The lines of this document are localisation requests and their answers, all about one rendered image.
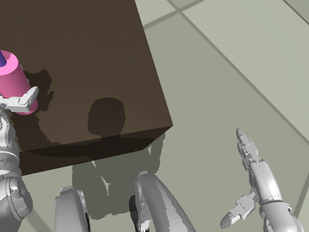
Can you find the right robot hand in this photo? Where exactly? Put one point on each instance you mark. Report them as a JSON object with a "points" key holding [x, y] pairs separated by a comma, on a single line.
{"points": [[264, 185]]}

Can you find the left robot hand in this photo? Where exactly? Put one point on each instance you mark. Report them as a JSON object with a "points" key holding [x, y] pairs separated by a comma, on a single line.
{"points": [[20, 104]]}

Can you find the right robot arm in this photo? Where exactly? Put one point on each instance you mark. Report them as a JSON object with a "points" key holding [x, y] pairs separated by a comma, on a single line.
{"points": [[278, 218]]}

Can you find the bottle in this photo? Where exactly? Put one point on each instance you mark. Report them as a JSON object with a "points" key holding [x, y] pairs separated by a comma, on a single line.
{"points": [[13, 82]]}

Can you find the right robot foot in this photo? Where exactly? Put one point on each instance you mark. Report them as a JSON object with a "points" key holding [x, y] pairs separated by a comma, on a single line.
{"points": [[134, 213]]}

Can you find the left robot arm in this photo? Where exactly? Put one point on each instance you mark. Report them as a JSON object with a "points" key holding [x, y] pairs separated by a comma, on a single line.
{"points": [[15, 200]]}

